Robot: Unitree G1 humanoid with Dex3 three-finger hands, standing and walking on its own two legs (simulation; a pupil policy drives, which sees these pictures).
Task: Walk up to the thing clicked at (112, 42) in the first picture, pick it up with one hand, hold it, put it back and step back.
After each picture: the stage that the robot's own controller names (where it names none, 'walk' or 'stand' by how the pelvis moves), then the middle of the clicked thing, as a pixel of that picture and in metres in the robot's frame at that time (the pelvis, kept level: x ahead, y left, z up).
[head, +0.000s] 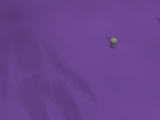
stand; (113, 43) +1.45 -0.35 -0.72
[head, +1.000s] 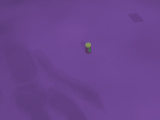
walk; (88, 48) +1.36 +0.05 -0.69
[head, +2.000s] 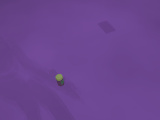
walk; (60, 80) +0.85 +0.29 -0.72
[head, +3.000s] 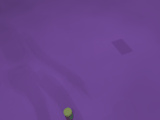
walk; (68, 114) +0.55 +0.22 -0.72
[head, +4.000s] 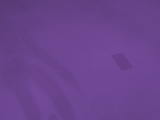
stand; out of the picture +0.40 +0.16 -0.70
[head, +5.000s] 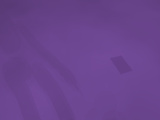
stand; out of the picture +0.36 +0.18 -0.72
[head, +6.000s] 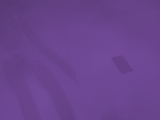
stand; out of the picture +0.34 +0.17 -0.72
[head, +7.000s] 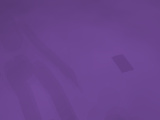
stand; out of the picture +0.35 +0.18 -0.72
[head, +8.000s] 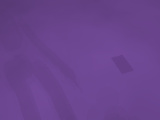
stand; out of the picture +0.35 +0.18 -0.73
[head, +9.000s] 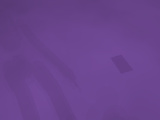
go down; out of the picture +0.34 +0.18 -0.73
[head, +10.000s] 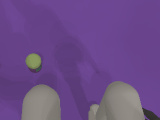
go down; (34, 63) +0.45 +0.18 -0.34
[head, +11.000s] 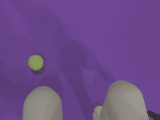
approach; (36, 65) +0.45 +0.17 -0.32
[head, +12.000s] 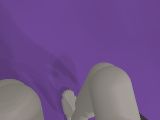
close in; out of the picture +0.45 +0.21 -0.23
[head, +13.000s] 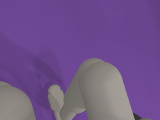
close; out of the picture +0.44 +0.23 -0.24
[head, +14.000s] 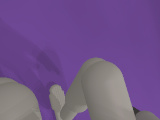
lift; out of the picture +0.42 +0.20 -0.24
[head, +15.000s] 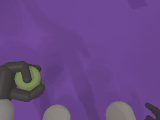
lift; (31, 83) +0.34 +0.18 -0.03
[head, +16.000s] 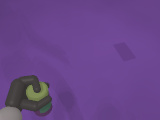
hold; (40, 99) +0.31 +0.16 -0.01
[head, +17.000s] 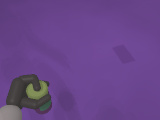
hold; (40, 97) +0.32 +0.17 -0.01
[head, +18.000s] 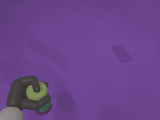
crouch; (40, 99) +0.32 +0.16 -0.02
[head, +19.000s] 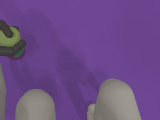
crouch; (12, 44) +0.48 +0.19 -0.10
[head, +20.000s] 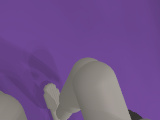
lower; out of the picture +0.46 +0.26 -0.24
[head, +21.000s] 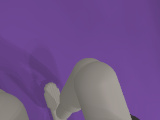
lower; out of the picture +0.46 +0.25 -0.25
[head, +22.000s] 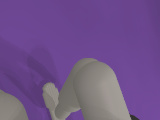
lower; out of the picture +0.47 +0.24 -0.25
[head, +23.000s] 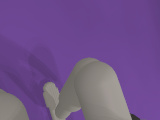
lower; out of the picture +0.47 +0.24 -0.25
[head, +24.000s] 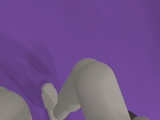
open; out of the picture +0.46 +0.21 -0.26
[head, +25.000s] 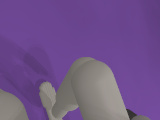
withdraw; out of the picture +0.46 +0.22 -0.25
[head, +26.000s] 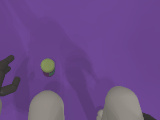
walk; (48, 68) +0.47 +0.14 -0.36
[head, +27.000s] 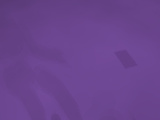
stand; out of the picture +0.38 +0.13 -0.66
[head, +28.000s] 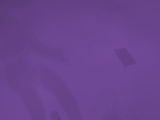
stand; out of the picture +0.39 +0.15 -0.67
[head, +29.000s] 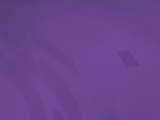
stand; out of the picture +0.39 +0.14 -0.69
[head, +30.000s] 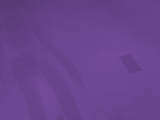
walk; out of the picture +0.38 +0.14 -0.72
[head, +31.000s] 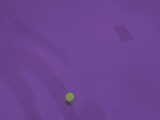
walk; (69, 99) +0.53 +0.08 -0.70
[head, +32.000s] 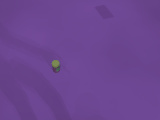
walk; (56, 66) +0.81 +0.22 -0.70
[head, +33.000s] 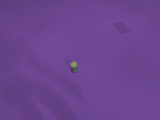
stand; (74, 67) +1.04 +0.14 -0.71
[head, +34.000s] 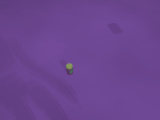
stand; (69, 69) +1.04 +0.16 -0.72
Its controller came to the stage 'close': yes
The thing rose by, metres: 0.71
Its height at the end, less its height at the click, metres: +0.00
